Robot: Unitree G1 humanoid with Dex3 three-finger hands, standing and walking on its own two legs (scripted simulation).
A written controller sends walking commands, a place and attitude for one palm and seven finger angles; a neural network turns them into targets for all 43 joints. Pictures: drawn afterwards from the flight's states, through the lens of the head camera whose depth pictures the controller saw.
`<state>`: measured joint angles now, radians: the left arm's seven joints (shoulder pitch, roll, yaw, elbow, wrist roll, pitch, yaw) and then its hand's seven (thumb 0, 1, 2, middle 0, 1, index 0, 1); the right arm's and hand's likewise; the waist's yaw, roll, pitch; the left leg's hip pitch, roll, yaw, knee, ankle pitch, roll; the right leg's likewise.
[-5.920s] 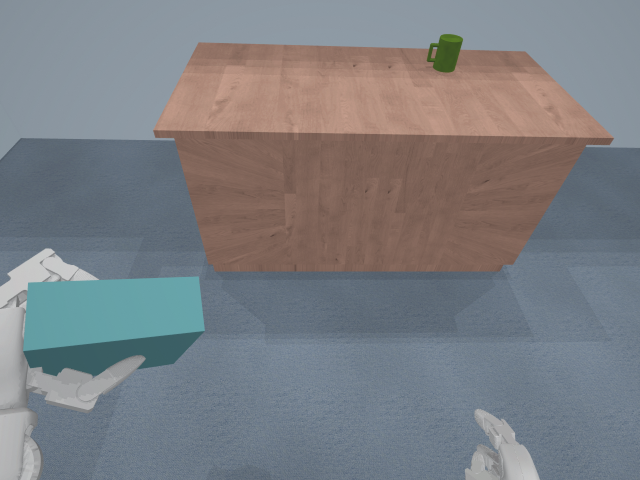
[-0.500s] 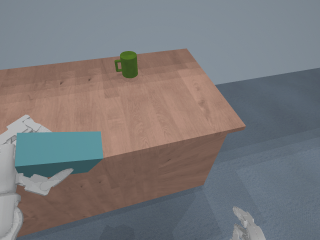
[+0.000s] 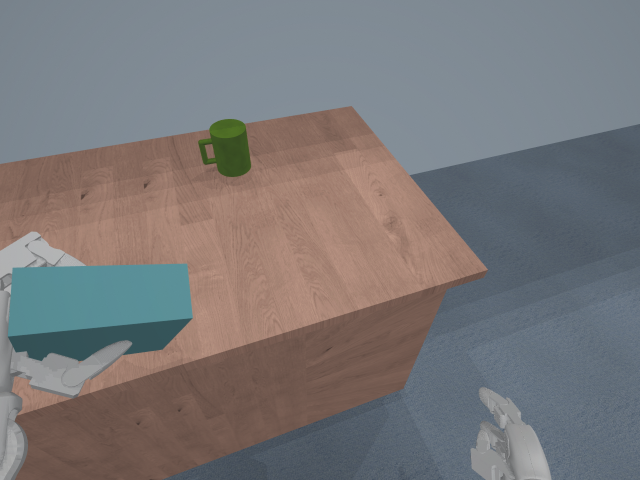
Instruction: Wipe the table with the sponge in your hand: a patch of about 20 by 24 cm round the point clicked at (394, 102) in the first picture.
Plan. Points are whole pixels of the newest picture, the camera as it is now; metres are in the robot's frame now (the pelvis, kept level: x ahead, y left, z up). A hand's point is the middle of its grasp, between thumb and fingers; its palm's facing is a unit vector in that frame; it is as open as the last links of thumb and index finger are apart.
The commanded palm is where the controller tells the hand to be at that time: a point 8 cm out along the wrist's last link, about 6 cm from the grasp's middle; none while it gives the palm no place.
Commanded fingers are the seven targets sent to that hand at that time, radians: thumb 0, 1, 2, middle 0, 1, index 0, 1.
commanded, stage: shuffle to correct the standing spot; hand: left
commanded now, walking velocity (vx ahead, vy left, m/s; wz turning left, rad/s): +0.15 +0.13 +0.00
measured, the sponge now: (128, 315) +0.23 +0.21 +0.15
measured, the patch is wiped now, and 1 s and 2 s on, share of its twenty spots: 0.00 0.00 0.00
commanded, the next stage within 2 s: come to a stop and stand still in 1.96 s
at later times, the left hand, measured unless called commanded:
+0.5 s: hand (69, 280) +0.24 +0.26 +0.18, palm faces +0.36 -0.80 -0.48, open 9.4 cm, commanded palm +0.18 +0.32 +0.19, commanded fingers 0.00 0.10 1.30 -1.20 -1.60 -1.20 -1.60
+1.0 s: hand out of the picture +0.23 +0.34 +0.19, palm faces +0.37 -0.83 -0.41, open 9.4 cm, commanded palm +0.18 +0.38 +0.19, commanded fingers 0.00 0.10 1.30 -1.20 -1.60 -1.20 -1.60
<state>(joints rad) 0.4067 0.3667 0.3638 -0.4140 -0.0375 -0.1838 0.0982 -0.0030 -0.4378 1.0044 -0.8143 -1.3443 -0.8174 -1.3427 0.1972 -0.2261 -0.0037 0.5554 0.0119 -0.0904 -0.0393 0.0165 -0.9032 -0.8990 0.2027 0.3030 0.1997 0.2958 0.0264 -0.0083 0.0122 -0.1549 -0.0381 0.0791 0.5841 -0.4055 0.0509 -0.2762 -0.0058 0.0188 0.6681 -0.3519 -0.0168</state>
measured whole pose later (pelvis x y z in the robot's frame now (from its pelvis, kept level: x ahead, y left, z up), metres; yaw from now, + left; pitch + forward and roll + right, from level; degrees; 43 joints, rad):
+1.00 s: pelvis +0.02 +0.10 +0.00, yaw +0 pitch -2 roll -1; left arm 0.46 0.37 0.37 -0.55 -0.03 -0.21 0.09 0.00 -0.44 1.01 -0.81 -1.35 -0.82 -1.35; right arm 0.18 -0.19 -0.01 0.59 0.02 -0.13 -0.03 0.02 -0.90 -0.90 0.20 0.30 0.20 0.30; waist 0.02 -0.01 0.05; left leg -0.30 0.02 0.01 0.63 -0.30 0.01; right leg -0.27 -0.05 -0.04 0.61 -0.31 0.02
